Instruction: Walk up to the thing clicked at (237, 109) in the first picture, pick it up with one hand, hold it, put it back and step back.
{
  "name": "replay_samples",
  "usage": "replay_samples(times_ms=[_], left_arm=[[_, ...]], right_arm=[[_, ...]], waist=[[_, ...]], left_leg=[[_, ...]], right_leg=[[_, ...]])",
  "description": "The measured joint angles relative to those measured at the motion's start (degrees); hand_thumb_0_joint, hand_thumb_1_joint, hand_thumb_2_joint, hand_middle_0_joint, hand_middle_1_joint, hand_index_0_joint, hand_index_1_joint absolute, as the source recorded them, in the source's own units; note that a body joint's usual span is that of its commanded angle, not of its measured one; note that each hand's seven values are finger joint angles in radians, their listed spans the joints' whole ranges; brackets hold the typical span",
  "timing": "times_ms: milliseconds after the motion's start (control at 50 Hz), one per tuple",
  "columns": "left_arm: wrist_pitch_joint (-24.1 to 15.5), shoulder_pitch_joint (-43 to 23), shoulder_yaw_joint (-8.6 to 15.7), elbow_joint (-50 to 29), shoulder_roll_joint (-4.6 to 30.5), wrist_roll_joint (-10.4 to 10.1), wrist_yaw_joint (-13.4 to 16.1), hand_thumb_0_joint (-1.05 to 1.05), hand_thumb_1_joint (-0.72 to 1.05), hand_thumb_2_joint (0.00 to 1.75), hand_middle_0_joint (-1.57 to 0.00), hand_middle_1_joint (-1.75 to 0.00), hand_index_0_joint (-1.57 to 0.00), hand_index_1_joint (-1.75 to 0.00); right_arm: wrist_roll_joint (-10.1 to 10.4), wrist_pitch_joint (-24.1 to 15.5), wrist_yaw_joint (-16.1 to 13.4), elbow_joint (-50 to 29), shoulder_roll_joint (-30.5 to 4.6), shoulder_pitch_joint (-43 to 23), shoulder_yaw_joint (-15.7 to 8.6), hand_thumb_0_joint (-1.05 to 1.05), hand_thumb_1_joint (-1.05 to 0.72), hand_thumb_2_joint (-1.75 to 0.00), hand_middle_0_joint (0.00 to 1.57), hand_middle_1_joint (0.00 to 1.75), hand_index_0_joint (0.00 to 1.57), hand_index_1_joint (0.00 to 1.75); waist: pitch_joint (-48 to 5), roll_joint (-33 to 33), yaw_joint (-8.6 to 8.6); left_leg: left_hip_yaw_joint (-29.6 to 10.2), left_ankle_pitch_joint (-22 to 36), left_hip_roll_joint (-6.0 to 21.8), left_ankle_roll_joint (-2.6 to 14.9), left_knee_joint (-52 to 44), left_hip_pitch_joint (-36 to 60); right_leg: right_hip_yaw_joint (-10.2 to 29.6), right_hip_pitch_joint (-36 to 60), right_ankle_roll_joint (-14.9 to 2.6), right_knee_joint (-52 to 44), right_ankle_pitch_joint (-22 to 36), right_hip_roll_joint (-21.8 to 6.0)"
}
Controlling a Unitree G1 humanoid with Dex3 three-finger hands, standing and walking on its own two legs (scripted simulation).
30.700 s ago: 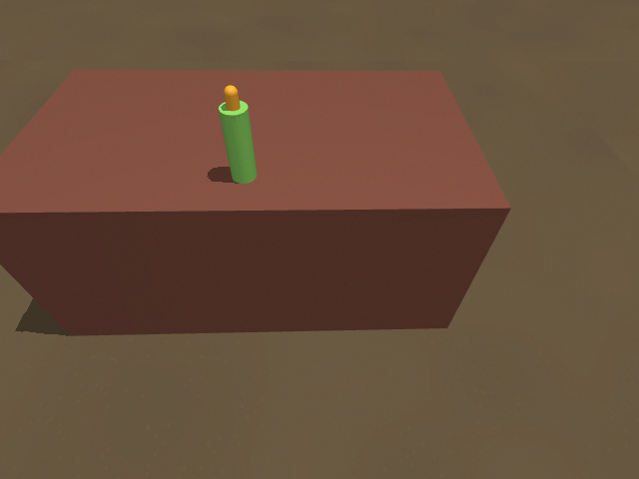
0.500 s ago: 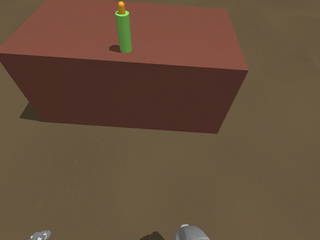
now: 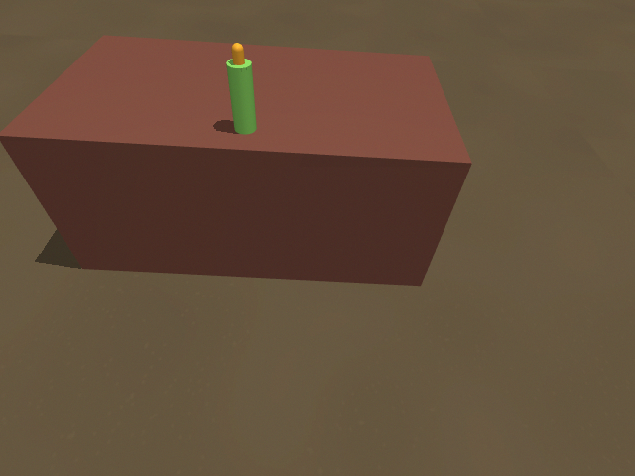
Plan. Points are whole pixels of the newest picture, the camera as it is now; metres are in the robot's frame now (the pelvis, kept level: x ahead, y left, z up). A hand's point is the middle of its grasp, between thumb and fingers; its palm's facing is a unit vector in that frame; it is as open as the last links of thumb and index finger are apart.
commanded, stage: step back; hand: left
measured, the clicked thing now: (241, 89) +1.08 +0.23 -0.05
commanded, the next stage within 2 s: stand in 0.50 s
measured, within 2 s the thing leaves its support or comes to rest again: neither
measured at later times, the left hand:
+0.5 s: hand out of the picture +0.13 +0.25 -0.15, palm faces +0.03 -0.94 -0.34, open 7.4 cm
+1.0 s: hand out of the picture +0.08 +0.25 -0.14, palm faces -0.01 -0.94 -0.34, open 7.4 cm
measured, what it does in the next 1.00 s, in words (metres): stands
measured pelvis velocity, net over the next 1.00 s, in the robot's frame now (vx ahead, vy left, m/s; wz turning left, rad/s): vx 0.00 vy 0.00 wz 0.01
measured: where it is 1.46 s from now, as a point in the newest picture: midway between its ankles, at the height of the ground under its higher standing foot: outside the picture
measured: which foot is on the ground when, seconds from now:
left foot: down 0.00-1.00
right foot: down 0.00-1.00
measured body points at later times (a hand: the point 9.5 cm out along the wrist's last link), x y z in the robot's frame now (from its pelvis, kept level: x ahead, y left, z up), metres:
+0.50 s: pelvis +0.03 -0.01 +0.00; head +0.04 +0.00 +0.45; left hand +0.13 +0.30 -0.13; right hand +0.15 -0.30 -0.12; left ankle +0.02 +0.11 -0.74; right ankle +0.00 -0.14 -0.74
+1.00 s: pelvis +0.00 +0.00 +0.01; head +0.00 +0.00 +0.46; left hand +0.08 +0.30 -0.12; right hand +0.09 -0.30 -0.12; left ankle +0.02 +0.11 -0.74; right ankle +0.00 -0.14 -0.74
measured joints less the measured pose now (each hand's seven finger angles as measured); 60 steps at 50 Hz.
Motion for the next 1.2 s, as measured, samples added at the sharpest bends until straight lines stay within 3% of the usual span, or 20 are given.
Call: replay_samples(times_ms=[180, 500, 680, 1200], left_arm=[[-0.79, -3.68, -0.40, 1.26, -0.40, -0.17, 0.53, 0.01, 0.90, 0.89, -0.20, -0.30, -0.20, -0.30], [-0.32, -7.03, -0.60, 1.65, -1.07, -0.22, 1.23, 0.01, 0.90, 0.89, -0.20, -0.30, -0.20, -0.30], [-0.01, -6.83, -1.70, 3.48, -2.09, -0.94, 1.52, 0.01, 0.90, 0.89, -0.20, -0.30, -0.20, -0.30], [-0.34, -2.75, -2.21, 5.94, -1.41, -0.50, 0.71, 0.01, 0.90, 0.89, -0.20, -0.30, -0.20, -0.30]], right_arm=[[0.53, -0.44, -0.37, 1.23, 0.44, -2.88, 0.03, 0.00, -0.91, -0.89, 0.20, 0.30, 0.21, 0.30], [0.62, -0.05, -0.84, 1.55, -0.27, -7.29, -0.56, 0.00, -0.91, -0.89, 0.20, 0.30, 0.21, 0.30], [1.81, 0.21, -1.10, 2.54, -0.41, -8.54, 0.71, 0.00, -0.91, -0.89, 0.20, 0.30, 0.21, 0.30], [1.36, 0.57, -0.03, 6.28, -1.10, -4.26, 1.17, 0.00, -0.91, -0.89, 0.20, 0.30, 0.21, 0.30]], waist=[[-0.16, 1.24, -0.72], [0.95, 0.77, -0.39], [2.24, 0.93, -0.92], [0.92, 1.70, -1.41]], left_leg=[[-0.98, -0.15, 0.25, -0.43, -1.81, 1.45], [-1.06, -1.61, -0.08, -0.37, -1.41, 2.63], [-0.48, 2.03, -0.21, -0.29, -7.65, 6.07], [-0.44, 6.77, -0.10, -0.52, -11.83, 5.49]], right_leg=[[-0.99, 2.20, 0.35, -2.73, -0.27, 0.18], [-1.14, 3.19, 0.38, -1.75, -2.14, -0.16], [-0.56, 6.26, 0.86, -7.64, 1.52, -0.48], [-0.47, 5.03, 0.76, -10.49, 5.60, -0.44]])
